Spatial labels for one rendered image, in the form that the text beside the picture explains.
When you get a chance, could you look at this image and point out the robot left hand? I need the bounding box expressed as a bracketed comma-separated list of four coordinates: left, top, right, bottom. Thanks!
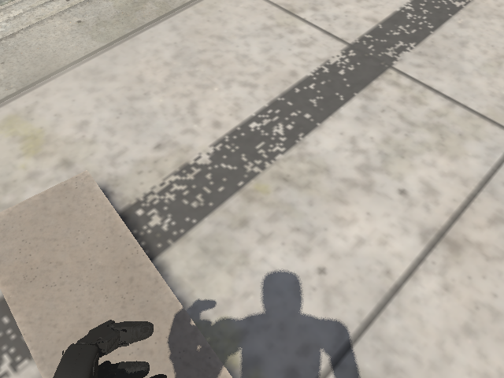
[53, 320, 167, 378]

